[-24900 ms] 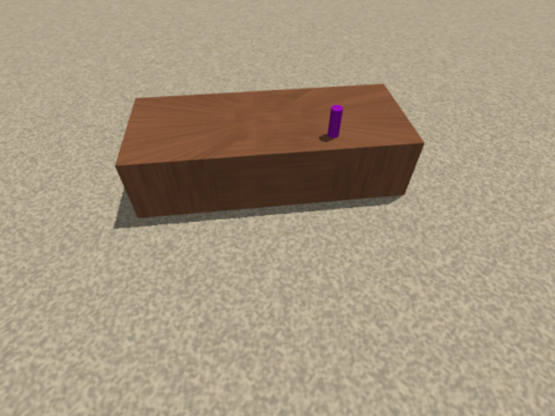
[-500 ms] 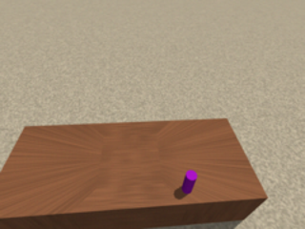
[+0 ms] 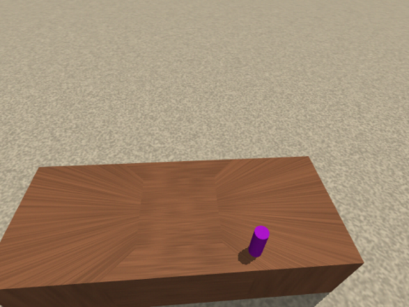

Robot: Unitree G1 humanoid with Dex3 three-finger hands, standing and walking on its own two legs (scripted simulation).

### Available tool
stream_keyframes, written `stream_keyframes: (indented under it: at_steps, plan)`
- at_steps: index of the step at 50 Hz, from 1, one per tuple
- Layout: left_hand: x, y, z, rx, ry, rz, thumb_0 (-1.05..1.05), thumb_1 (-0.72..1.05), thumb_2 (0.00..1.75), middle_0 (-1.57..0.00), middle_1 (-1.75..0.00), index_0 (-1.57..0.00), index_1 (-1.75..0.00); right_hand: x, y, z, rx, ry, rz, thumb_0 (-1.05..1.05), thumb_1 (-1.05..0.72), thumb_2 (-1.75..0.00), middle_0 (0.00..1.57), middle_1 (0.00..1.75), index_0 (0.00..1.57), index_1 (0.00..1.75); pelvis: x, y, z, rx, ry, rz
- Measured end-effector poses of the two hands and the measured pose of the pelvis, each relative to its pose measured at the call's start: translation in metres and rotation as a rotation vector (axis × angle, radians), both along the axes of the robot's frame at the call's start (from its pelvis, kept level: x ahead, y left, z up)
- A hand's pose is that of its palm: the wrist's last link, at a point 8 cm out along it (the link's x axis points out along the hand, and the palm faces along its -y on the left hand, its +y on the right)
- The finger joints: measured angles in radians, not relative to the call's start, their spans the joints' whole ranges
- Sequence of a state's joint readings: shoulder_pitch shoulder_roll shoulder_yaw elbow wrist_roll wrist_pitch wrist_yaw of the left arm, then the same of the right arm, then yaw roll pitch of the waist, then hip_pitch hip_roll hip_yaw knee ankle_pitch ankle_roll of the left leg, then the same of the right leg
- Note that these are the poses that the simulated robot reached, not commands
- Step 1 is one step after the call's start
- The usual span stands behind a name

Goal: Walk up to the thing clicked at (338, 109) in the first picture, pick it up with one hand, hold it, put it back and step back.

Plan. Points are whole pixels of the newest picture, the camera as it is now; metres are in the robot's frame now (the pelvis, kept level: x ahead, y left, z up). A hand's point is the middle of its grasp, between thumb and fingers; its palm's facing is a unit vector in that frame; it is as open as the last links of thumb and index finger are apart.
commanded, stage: home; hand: right
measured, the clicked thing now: (258, 241) +0.46 -0.19 -0.38
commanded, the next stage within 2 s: stand in 0.48 s
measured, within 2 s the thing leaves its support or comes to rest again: neither
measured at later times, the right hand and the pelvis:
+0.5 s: hand out of the picture +0.08 -0.25 -0.15, palm faces -0.02 +0.93 -0.36, open 17.3 cm; pelvis +0.01 +0.00 +0.00, yaw +0 degrees
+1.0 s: hand out of the picture +0.08 -0.26 -0.15, palm faces -0.02 +0.94 -0.35, open 9.6 cm; pelvis +0.02 -0.01 +0.00, yaw +1 degrees
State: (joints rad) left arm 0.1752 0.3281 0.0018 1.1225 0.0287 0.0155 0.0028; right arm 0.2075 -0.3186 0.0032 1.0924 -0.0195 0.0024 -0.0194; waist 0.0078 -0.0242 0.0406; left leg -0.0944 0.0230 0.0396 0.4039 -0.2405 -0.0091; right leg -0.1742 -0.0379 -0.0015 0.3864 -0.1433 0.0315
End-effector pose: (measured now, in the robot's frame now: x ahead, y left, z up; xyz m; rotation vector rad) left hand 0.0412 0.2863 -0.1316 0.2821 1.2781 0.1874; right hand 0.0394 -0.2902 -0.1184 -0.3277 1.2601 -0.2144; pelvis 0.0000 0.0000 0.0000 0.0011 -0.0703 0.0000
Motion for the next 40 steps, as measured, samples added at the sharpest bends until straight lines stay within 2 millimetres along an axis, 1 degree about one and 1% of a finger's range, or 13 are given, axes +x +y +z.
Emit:
stream_keyframes:
  at_steps: [8, 15, 22, 31, 35, 40]
  plan:
    - [0.007, -0.001, 0.002, 0.001, -0.001, -0.001, 0.01, 0.9, 0.9, -0.2, -0.31, -0.2, -0.31, 0.022, 0.002, 0.001, 0.007, -0.03, 0.015, 0.0, 0.51, -0.07, 0.06, 0.06, 0.06, 0.06, 0.006, 0.001, 0.001, -0.001, 0.003, 0.003]
    - [0.019, -0.002, 0.004, 0.002, -0.024, -0.006, 0.01, 0.9, 0.9, -0.2, -0.31, -0.2, -0.31, 0.034, 0.0, 0.003, 0.006, -0.045, 0.018, 0.0, 0.51, -0.07, 0.06, 0.06, 0.06, 0.06, 0.009, 0.0, 0.002, -0.002, 0.003, 0.007]
    - [0.028, -0.004, 0.007, 0.002, -0.043, -0.009, 0.0, 0.9, 0.9, -0.2, -0.3, -0.2, -0.31, 0.037, -0.005, 0.005, 0.003, -0.043, 0.015, 0.0, 0.52, -0.06, 0.06, 0.06, 0.06, 0.06, 0.01, -0.002, 0.003, -0.002, 0.005, 0.008]
    - [0.03, -0.003, 0.008, 0.008, -0.033, -0.01, 0.0, 0.9, 0.9, -0.2, -0.3, -0.2, -0.31, 0.033, -0.009, 0.004, 0.002, -0.019, 0.007, 0.0, 0.5, -0.07, 0.06, 0.06, 0.06, 0.06, 0.012, -0.004, 0.003, -0.002, 0.012, 0.007]
    - [0.03, -0.002, 0.007, 0.009, -0.027, -0.009, 0.01, 0.9, 0.9, -0.2, -0.3, -0.2, -0.31, 0.032, -0.011, 0.004, 0.001, -0.009, 0.004, 0.0, 0.43, -0.15, 0.1, 0.12, 0.11, 0.12, 0.013, -0.005, 0.004, -0.003, 0.013, 0.009]
    - [0.032, -0.002, 0.008, 0.01, -0.029, -0.006, 0.01, 0.9, 0.9, -0.2, -0.3, -0.2, -0.31, 0.033, -0.012, 0.005, -0.002, -0.006, 0.004, 0.0, 0.19, -0.38, 0.16, 0.22, 0.16, 0.22, 0.015, -0.005, 0.004, -0.003, 0.014, 0.013]
